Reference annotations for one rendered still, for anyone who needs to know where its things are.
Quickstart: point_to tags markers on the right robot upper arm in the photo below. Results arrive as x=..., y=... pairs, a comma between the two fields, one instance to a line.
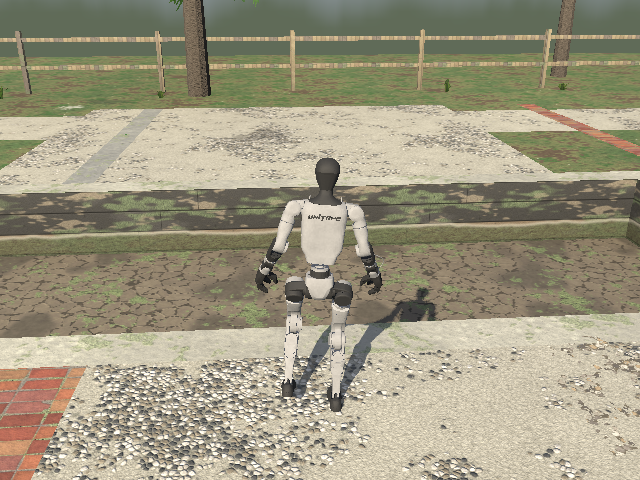
x=356, y=214

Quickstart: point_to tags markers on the robot left forearm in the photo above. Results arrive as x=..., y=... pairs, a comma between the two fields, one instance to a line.
x=270, y=259

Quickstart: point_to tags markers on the left robot hand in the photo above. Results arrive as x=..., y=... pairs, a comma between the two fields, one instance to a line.
x=266, y=278

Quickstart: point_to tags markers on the robot right thigh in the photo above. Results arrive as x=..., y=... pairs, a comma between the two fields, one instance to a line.
x=341, y=301

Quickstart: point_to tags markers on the right robot hand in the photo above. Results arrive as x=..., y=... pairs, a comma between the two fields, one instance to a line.
x=377, y=282

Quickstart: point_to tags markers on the robot head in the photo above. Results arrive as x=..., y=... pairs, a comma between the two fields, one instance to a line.
x=327, y=172

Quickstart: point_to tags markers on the left robot upper arm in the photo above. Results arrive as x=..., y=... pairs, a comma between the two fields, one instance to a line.
x=293, y=208

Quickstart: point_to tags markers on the robot right forearm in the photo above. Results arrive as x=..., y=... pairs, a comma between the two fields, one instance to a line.
x=370, y=264

